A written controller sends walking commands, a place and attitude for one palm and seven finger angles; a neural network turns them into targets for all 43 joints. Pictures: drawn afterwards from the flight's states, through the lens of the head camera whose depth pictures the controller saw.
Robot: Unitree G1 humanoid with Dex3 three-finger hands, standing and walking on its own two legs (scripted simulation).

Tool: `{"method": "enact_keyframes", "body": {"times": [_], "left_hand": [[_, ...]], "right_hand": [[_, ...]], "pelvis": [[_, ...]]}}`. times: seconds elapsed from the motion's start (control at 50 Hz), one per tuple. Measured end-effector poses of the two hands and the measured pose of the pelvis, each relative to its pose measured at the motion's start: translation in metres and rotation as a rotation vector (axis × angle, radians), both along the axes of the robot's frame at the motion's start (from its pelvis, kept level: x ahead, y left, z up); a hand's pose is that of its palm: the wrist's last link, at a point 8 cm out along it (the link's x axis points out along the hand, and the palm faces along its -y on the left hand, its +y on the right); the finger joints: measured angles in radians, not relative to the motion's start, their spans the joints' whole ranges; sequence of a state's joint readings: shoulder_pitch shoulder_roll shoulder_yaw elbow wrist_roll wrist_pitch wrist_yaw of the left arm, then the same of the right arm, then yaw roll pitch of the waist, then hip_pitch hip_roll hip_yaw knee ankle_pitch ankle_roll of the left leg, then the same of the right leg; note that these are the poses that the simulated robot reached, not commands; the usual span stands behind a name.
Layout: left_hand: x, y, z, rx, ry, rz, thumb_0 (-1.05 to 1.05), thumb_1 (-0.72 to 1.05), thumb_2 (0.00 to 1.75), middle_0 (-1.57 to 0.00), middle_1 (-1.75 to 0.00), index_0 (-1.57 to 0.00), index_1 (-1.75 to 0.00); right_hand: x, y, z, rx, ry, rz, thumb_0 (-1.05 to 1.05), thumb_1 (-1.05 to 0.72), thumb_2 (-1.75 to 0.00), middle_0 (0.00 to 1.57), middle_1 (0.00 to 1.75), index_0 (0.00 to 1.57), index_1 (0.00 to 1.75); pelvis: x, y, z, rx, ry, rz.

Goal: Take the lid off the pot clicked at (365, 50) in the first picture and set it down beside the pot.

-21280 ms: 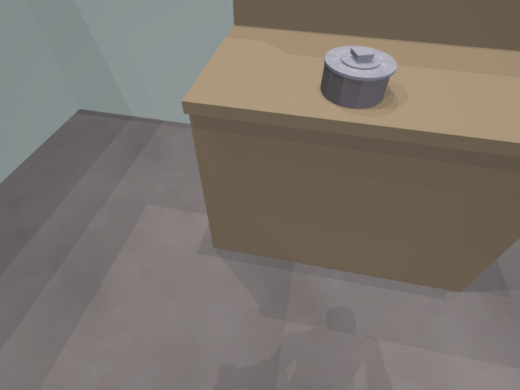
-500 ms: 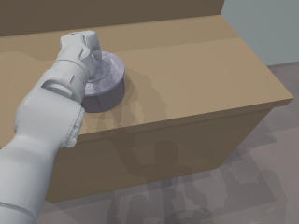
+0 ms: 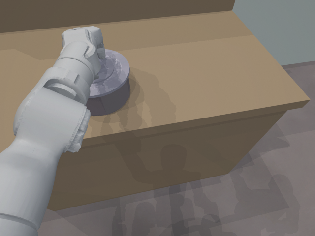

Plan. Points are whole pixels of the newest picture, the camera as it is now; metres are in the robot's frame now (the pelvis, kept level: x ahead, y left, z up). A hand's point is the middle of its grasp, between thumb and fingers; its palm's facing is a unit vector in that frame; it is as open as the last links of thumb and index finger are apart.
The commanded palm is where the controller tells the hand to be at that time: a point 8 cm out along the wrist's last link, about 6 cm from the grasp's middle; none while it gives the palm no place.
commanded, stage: lower the open fingers around the knob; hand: left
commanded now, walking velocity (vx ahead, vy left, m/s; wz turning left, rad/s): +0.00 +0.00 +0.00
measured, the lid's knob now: (92, 64) +0.54 +0.10 +0.13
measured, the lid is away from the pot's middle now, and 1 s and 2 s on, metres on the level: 0.00 0.00 0.00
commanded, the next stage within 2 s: raise the hand to come down again in 1.02 s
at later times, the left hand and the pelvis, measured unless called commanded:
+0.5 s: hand (89, 61) +0.52 +0.09 +0.16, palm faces -0.41 -0.08 -0.91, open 10.5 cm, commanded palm +0.54 +0.09 +0.19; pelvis +0.00 +0.00 +0.00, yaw +0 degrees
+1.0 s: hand (89, 60) +0.52 +0.10 +0.16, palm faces -0.41 -0.10 -0.91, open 10.5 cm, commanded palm +0.54 +0.09 +0.20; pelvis +0.00 +0.00 +0.00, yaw +0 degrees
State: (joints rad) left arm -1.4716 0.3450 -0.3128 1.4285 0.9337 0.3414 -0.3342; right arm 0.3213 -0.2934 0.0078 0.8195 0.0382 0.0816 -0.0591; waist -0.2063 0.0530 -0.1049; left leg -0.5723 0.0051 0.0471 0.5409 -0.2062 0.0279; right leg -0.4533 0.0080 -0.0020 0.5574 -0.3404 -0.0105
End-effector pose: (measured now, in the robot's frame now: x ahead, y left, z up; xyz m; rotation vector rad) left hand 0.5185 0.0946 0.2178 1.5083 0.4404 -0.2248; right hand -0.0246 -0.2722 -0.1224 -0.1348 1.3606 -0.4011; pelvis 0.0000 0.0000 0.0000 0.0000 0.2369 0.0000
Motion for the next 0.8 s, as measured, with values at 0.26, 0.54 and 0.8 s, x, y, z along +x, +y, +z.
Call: {"method": "enact_keyframes", "body": {"times": [0.26, 0.54, 0.8], "left_hand": [[0.002, 0.001, 0.001, -0.012, 0.004, 0.005, 0.0, -0.17, 1.1, -0.67, -0.51, -0.63, -0.46], [0.003, 0.001, 0.001, -0.008, -0.002, -0.003, 0.0, -0.17, 1.1, -0.69, -0.52, -0.63, -0.46], [0.003, 0.002, 0.001, -0.015, -0.001, 0.002, 0.0, -0.17, 1.1, -0.68, -0.51, -0.63, -0.46]], "right_hand": [[-0.006, 0.006, -0.001, 0.007, 0.01, -0.009, 0.01, -0.9, -0.9, 0.2, 0.3, 0.2, 0.3], [-0.014, 0.007, 0.0, 0.005, 0.027, -0.015, 0.01, -0.9, -0.9, 0.2, 0.3, 0.2, 0.3], [-0.013, 0.008, -0.001, 0.005, 0.023, -0.01, 0.0, -0.9, -0.9, 0.2, 0.3, 0.2, 0.3]], "pelvis": [[0.002, 0.001, -0.001, -0.001, 0.008, 0.0], [0.001, 0.003, -0.002, -0.002, 0.014, -0.001], [0.0, 0.003, -0.002, -0.004, 0.015, 0.0]]}}
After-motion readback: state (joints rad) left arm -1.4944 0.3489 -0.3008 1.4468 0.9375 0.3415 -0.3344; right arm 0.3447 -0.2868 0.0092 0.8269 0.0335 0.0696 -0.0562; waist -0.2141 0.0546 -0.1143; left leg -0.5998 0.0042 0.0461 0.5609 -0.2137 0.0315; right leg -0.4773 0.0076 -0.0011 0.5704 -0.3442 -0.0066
